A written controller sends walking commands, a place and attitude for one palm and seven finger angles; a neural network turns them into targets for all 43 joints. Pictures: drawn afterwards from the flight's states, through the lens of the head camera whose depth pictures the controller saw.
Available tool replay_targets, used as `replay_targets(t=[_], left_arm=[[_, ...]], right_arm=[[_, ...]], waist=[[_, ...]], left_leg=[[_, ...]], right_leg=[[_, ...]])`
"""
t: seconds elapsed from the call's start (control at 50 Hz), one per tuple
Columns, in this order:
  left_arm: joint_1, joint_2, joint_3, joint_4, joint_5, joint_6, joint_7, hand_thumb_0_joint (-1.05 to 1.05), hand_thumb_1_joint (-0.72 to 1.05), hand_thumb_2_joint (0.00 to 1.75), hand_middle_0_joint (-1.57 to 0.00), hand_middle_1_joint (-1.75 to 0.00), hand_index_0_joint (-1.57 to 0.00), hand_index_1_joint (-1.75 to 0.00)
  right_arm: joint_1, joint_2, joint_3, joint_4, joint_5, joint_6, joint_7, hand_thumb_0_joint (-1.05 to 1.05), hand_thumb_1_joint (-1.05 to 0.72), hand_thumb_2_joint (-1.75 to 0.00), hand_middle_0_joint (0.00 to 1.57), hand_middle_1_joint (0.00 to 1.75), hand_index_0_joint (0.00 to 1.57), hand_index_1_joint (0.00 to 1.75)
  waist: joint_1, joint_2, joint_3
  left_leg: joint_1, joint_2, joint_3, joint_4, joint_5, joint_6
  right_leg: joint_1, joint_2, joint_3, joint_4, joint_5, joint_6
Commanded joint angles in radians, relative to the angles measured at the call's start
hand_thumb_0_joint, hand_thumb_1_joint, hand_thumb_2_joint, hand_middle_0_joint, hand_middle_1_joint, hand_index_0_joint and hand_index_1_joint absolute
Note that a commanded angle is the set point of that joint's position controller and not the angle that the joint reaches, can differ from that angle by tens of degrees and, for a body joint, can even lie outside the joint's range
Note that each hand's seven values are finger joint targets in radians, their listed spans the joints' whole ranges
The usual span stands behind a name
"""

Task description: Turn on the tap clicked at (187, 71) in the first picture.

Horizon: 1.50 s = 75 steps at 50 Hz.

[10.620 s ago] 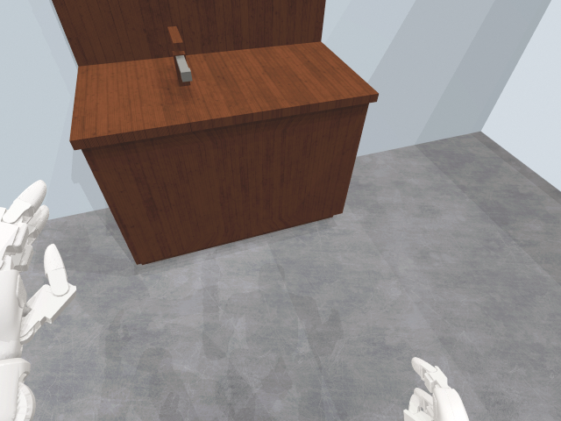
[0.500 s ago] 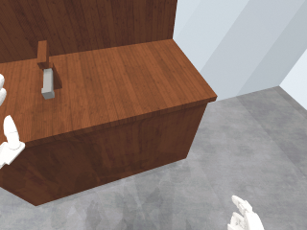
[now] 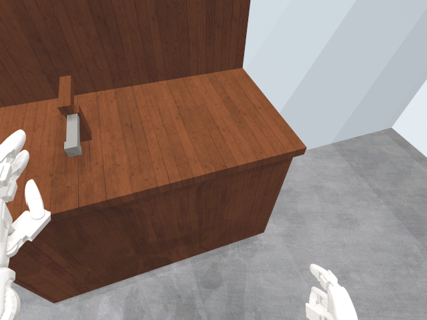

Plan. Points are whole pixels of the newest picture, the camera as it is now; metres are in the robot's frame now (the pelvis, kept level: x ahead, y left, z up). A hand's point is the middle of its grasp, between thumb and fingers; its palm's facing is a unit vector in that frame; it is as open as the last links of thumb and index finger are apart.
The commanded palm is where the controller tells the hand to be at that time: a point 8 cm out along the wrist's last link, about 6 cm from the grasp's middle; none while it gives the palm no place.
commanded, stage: look again from close up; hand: left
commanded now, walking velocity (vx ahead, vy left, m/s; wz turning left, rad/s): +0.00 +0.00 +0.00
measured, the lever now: (73, 148) +0.46 +0.37 +0.03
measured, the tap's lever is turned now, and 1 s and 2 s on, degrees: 0 0 0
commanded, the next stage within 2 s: shuffle to correct the standing spot in 0.28 s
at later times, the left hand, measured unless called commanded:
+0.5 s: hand out of the picture +0.17 +0.30 +0.16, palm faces +0.44 -0.85 -0.30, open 7.4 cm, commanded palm +0.12 +0.32 +0.17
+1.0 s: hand out of the picture +0.19 +0.31 +0.16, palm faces +0.37 -0.88 -0.31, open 7.4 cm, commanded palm +0.13 +0.34 +0.17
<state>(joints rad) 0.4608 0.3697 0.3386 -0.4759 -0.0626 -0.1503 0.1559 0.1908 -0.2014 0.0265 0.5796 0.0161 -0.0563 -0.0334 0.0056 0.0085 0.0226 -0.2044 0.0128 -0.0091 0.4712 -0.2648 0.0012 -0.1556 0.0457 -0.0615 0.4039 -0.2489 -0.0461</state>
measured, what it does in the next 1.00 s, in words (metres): lifts its right foot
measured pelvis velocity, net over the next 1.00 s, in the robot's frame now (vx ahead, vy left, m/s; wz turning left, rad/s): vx -0.04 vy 0.07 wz -0.04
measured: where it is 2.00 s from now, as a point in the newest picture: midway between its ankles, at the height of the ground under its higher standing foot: outside the picture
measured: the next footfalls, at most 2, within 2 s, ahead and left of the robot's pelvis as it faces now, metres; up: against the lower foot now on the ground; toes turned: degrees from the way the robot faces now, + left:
right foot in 1.26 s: +0.12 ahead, -0.06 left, +0.00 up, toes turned -3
left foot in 1.50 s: +0.21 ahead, +0.18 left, +0.00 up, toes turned +3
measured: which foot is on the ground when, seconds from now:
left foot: down 0.00-1.00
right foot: down 0.00-0.82, up 0.84-1.00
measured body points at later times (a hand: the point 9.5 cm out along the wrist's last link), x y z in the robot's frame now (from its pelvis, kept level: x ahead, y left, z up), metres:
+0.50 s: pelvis -0.05 +0.04 +0.00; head -0.07 +0.07 +0.45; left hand +0.14 +0.34 +0.18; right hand +0.12 -0.18 -0.06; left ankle -0.01 +0.12 -0.74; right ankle -0.02 -0.09 -0.74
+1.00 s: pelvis -0.04 +0.07 +0.00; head -0.04 +0.11 +0.45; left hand +0.17 +0.36 +0.18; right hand +0.10 -0.15 -0.07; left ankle -0.02 +0.12 -0.74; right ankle -0.01 -0.06 -0.66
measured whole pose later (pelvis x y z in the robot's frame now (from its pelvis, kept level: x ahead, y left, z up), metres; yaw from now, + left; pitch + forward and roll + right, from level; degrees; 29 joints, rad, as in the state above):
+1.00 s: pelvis -0.04 +0.07 +0.00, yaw -2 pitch -3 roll -2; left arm 0.37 0.35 0.37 -0.45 -0.01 -0.18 0.11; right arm 0.27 -0.15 0.04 0.60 0.00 -0.13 0.00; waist -0.01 -0.06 0.04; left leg -0.20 -0.05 0.05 0.49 -0.23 0.09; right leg -0.53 0.02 -0.01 1.11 -0.29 -0.01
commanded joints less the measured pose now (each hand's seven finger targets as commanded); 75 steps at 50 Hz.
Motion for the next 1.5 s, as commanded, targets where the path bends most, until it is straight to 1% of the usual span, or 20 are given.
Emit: replay_targets(t=[0.0,0.02,0.06,0.12,0.26,0.46,0.58,0.72,0.76,0.8,0.82,0.88,0.96,1.18,1.22,1.26,1.34,1.42,1.44,1.48], left_arm=[[-1.044,0.897,0.658,-0.415,0.143,-0.144,0.002,0.0,0.9,0.9,-0.2,-0.3,-0.2,-0.3],[-0.524,0.352,0.299,0.148,0.064,-0.112,-0.043,0.0,0.9,0.9,-0.2,-0.3,-0.2,-0.3],[-0.208,0.07,0.067,0.078,0.014,-0.136,-0.062,0.0,0.9,0.9,-0.2,-0.3,-0.2,-0.3],[-0.115,0.11,0.045,-0.176,0.02,-0.127,-0.048,0.0,0.9,0.9,-0.2,-0.3,-0.2,-0.3],[-0.073,0.257,0.241,-0.223,0.001,-0.12,-0.018,0.0,0.9,0.9,-0.2,-0.3,-0.2,-0.3],[-0.29,0.088,0.018,-0.118,0.052,-0.109,-0.038,0.0,0.9,0.9,-0.2,-0.3,-0.2,-0.3],[-0.265,0.136,0.081,-0.127,0.053,-0.102,-0.023,0.0,0.9,0.9,-0.2,-0.3,-0.2,-0.3],[-0.318,0.148,0.086,-0.169,0.033,-0.107,-0.028,0.0,0.9,0.9,-0.2,-0.3,-0.2,-0.3],[-0.358,0.141,0.076,-0.166,0.029,-0.099,-0.029,0.0,0.9,0.9,-0.2,-0.3,-0.2,-0.3],[-0.348,0.113,0.055,-0.181,0.03,-0.104,-0.028,0.0,0.9,0.9,-0.2,-0.3,-0.2,-0.3],[-0.327,0.15,0.09,-0.138,0.027,-0.104,-0.03,0.0,0.9,0.9,-0.2,-0.3,-0.2,-0.3],[-0.253,0.159,0.1,-0.192,0.045,-0.105,-0.035,0.0,0.9,0.9,-0.2,-0.3,-0.2,-0.3],[-0.182,0.179,0.119,-0.314,0.056,-0.119,-0.032,0.0,0.9,0.9,-0.2,-0.3,-0.2,-0.3],[-0.101,0.181,0.14,-0.175,0.042,-0.106,-0.016,0.0,0.9,0.9,-0.2,-0.3,-0.2,-0.3],[-0.072,0.196,0.151,-0.175,0.044,-0.11,-0.011,0.0,0.9,0.9,-0.2,-0.3,-0.2,-0.3],[-0.092,0.232,0.199,-0.202,0.028,-0.126,-0.009,0.0,0.9,0.9,-0.2,-0.3,-0.2,-0.3],[-0.143,0.188,0.16,-0.288,0.024,-0.124,-0.004,0.0,0.9,0.9,-0.2,-0.3,-0.2,-0.3],[-0.188,0.191,0.155,-0.288,0.022,-0.106,0.005,0.0,0.9,0.9,-0.2,-0.3,-0.2,-0.3],[-0.199,0.19,0.154,-0.288,0.021,-0.11,0.002,0.0,0.9,0.9,-0.2,-0.3,-0.2,-0.3],[-0.229,0.165,0.143,-0.314,0.026,-0.116,0.006,0.0,0.9,0.9,-0.2,-0.3,-0.2,-0.3]], right_arm=[[0.036,-0.144,-0.089,-0.138,-0.03,-0.107,-0.013,0.0,-0.9,-0.9,0.2,0.3,0.2,0.3],[-0.033,-0.055,-0.046,-0.088,-0.017,-0.114,-0.004,0.0,-0.9,-0.9,0.2,0.3,0.2,0.3],[-0.018,-0.115,-0.082,-0.145,0.015,-0.137,0.028,0.0,-0.9,-0.9,0.2,0.3,0.2,0.3],[-0.057,-0.138,-0.089,-0.182,0.004,-0.133,0.055,0.0,-0.9,-0.9,0.2,0.3,0.2,0.3],[-0.092,-0.13,-0.067,-0.212,-0.004,-0.104,-0.003,0.0,-0.9,-0.9,0.2,0.3,0.2,0.3],[-0.086,-0.137,-0.055,-0.18,-0.019,-0.129,-0.012,0.0,-0.9,-0.9,0.2,0.3,0.2,0.3],[-0.083,-0.123,-0.053,-0.18,-0.025,-0.112,-0.008,0.0,-0.9,-0.9,0.2,0.3,0.2,0.3],[-0.057,-0.118,-0.052,-0.161,-0.015,-0.11,-0.003,0.0,-0.9,-0.9,0.2,0.3,0.2,0.3],[-0.035,-0.117,-0.046,-0.137,-0.012,-0.114,-0.001,0.0,-0.9,-0.9,0.2,0.3,0.2,0.3],[-0.039,-0.146,-0.053,-0.157,-0.004,-0.114,-0.004,0.0,-0.9,-0.9,0.2,0.3,0.2,0.3],[-0.058,-0.112,-0.055,-0.153,-0.007,-0.122,0.004,0.0,-0.9,-0.9,0.2,0.3,0.2,0.3],[-0.068,-0.118,-0.059,-0.154,-0.016,-0.126,0.016,0.0,-0.9,-0.9,0.2,0.3,0.2,0.3],[-0.052,-0.128,-0.067,-0.152,-0.018,-0.142,0.024,0.0,-0.9,-0.9,0.2,0.3,0.2,0.3],[-0.036,-0.131,-0.063,-0.163,-0.017,-0.113,-0.011,0.0,-0.9,-0.9,0.2,0.3,0.2,0.3],[-0.043,-0.128,-0.068,-0.164,-0.019,-0.095,-0.005,0.0,-0.9,-0.9,0.2,0.3,0.2,0.3],[-0.053,-0.136,-0.082,-0.179,-0.016,-0.104,0.01,0.0,-0.9,-0.9,0.2,0.3,0.2,0.3],[-0.072,-0.104,-0.055,-0.138,-0.011,-0.068,0.006,0.0,-0.9,-0.9,0.2,0.3,0.2,0.3],[-0.067,-0.089,-0.057,-0.131,-0.02,-0.078,-0.028,0.0,-0.9,-0.9,0.2,0.3,0.2,0.3],[-0.062,-0.102,-0.066,-0.141,-0.016,-0.084,-0.033,0.0,-0.9,-0.9,0.2,0.3,0.2,0.3],[-0.059,-0.134,-0.075,-0.16,-0.005,-0.097,-0.034,0.0,-0.9,-0.9,0.2,0.3,0.2,0.3]], waist=[[0.043,-0.15,0.053],[0.031,-0.14,-0.167],[0.03,0.143,-0.224],[0.037,0.093,-0.259],[0.019,0.03,-0.168],[0.011,0.135,-0.023],[0.019,0.107,-0.058],[0.011,-0.145,-0.015],[-0.021,0.0,-0.022],[-0.034,0.351,-0.023],[-0.037,0.23,-0.019],[-0.016,0.014,0.012],[0.002,0.162,-0.058],[-0.001,0.14,-0.106],[0.023,-0.025,-0.188],[0.031,-0.196,-0.183],[0.002,-0.076,-0.03],[-0.001,0.018,-0.067],[-0.003,0.083,-0.058],[-0.009,0.316,-0.093]], left_leg=[[-0.133,0.04,0.051,0.121,0.32,0.027],[-0.035,-0.047,0.026,0.067,0.3,0.023],[0.084,0.034,0.034,-0.022,0.413,0.026],[0.151,0.093,-0.026,0.007,0.628,0.043],[0.004,0.076,-0.052,-0.083,0.281,0.017],[-0.129,0.09,-0.107,-0.259,-0.435,0.059],[-0.176,0.093,-0.111,-0.212,-0.44,0.065],[-0.182,-0.024,0.024,0.369,-0.144,0.026],[0.017,0.007,-0.026,0.133,-0.176,0.04],[0.188,0.242,-0.498,-0.261,-0.286,0.13],[0.144,0.293,-0.604,-0.327,-0.37,0.164],[0.111,0.275,-0.473,-0.287,-0.173,0.161],[0.111,0.195,-0.22,-0.245,0.05,0.113],[-0.017,0.154,-0.111,-0.065,0.178,0.058],[-0.338,0.08,-0.017,0.271,0.16,0.045],[-0.566,-0.012,0.001,0.72,-0.229,0.013],[-0.367,0.114,-0.024,0.562,-0.141,0.01],[0.048,-0.01,0.155,0.143,0.016,0.0],[0.071,0.021,0.072,0.072,-0.058,0.024],[0.136,0.28,-0.402,-0.133,0.014,0.173]], right_leg=[[-0.099,-0.127,0.18,-0.154,0.529,0.12],[0.053,-0.19,0.197,-0.02,0.633,-0.013],[0.13,-0.179,0.196,0.044,0.654,0.031],[0.066,-0.117,0.114,0.072,0.462,0.047],[0.046,-0.097,0.1,0.016,0.218,0.019],[-0.052,-0.027,0.08,0.018,-0.178,0.019],[0.017,-0.015,0.028,0.066,-0.156,-0.002],[-0.173,-0.288,0.502,-0.146,-0.48,-0.189],[-0.316,-0.211,0.359,0.066,-0.417,-0.122],[-0.531,0.058,0.026,0.564,-0.297,0.026],[-0.548,0.017,0.115,0.726,-0.251,0.024],[-0.591,-0.059,0.138,0.792,-0.099,0.03],[-0.51,-0.076,0.051,0.678,0.013,0.036],[-0.053,-0.024,-0.099,0.049,-0.01,0.03],[0.324,-0.164,0.092,0.014,0.058,-0.057],[0.322,-0.49,0.539,-0.067,0.115,-0.256],[-0.11,-0.39,0.276,-0.111,-0.108,-0.183],[-0.251,-0.221,0.054,0.056,-0.248,-0.07],[-0.277,-0.181,0.047,0.152,-0.279,-0.041],[-0.393,-0.013,-0.031,0.551,-0.309,0.041]])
